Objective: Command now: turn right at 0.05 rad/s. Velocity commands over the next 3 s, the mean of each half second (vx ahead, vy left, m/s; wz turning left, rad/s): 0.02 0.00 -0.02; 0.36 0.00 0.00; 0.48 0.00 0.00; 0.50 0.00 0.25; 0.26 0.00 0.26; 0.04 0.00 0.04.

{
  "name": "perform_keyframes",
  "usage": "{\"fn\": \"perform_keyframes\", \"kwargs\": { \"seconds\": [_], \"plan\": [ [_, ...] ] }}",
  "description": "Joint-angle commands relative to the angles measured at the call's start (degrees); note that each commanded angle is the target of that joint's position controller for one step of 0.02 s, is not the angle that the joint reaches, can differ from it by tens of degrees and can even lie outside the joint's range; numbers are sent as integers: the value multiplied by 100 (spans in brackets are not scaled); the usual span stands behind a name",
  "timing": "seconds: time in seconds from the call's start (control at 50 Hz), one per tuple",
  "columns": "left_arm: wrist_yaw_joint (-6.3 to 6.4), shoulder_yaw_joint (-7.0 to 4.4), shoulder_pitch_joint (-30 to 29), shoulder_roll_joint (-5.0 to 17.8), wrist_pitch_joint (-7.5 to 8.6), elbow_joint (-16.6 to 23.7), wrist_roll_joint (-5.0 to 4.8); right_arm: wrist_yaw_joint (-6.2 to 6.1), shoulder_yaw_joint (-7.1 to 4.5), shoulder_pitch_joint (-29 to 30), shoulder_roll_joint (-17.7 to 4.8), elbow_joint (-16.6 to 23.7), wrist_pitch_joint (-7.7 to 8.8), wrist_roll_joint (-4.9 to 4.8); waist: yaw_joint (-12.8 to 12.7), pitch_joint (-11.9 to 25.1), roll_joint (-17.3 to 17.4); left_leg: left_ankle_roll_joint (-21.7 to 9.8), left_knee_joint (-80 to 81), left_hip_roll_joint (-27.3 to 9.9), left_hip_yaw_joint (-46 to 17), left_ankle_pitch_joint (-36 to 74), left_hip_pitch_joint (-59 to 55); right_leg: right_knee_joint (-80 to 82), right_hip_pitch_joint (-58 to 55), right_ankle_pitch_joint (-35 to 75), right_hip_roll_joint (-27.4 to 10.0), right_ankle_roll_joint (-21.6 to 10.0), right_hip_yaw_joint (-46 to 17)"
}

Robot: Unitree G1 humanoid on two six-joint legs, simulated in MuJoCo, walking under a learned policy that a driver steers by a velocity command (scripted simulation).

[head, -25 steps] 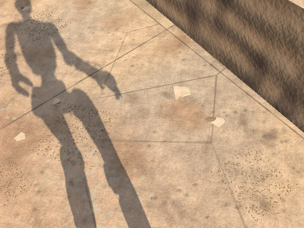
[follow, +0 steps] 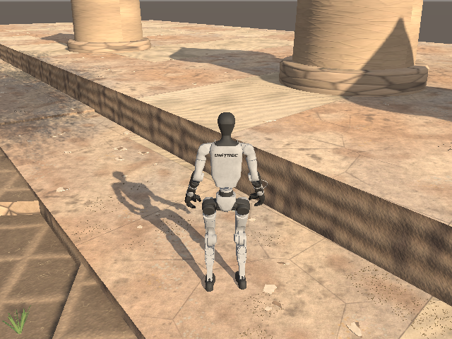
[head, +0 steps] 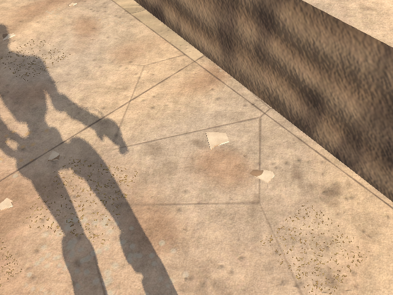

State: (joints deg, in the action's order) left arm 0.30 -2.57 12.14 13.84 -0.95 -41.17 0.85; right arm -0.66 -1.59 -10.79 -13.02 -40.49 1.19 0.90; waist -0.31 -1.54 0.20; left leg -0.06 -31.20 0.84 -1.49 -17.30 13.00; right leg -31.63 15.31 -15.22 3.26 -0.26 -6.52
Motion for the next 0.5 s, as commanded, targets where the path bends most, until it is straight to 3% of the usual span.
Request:
{"fn": "perform_keyframes", "kwargs": {
  "seconds": [0.02,0.4,0.42,0.46,0.5],
  "plan": [
    [34,-137,-190,567,106,393,-8,-1,-166,57,-602,393,67,-10,62,315,-186,-153,422,-339,-326,775,-116,526,-34,748,-437,-152,-469],
    [156,-143,-114,405,72,104,-34,-29,-159,-182,-513,78,109,-39,18,208,-39,-138,550,-291,-321,804,34,437,-350,1082,-399,-80,-364],
    [161,-130,-28,350,62,31,-28,-34,-147,-273,-468,13,100,-30,17,321,-23,-155,623,-251,-293,308,3,457,-404,626,-335,-80,-292],
    [182,-159,28,411,56,-36,-79,-69,-204,-357,-645,-43,66,-84,49,41,174,-379,804,-248,-455,-1391,172,216,9,-1067,-63,-150,3],
    [164,-148,-122,359,196,53,-144,-115,-252,-662,-834,-98,96,-146,189,-422,593,-878,1423,-874,-1458,-2820,131,-412,903,-1614,43,-170,326]
  ]
}}
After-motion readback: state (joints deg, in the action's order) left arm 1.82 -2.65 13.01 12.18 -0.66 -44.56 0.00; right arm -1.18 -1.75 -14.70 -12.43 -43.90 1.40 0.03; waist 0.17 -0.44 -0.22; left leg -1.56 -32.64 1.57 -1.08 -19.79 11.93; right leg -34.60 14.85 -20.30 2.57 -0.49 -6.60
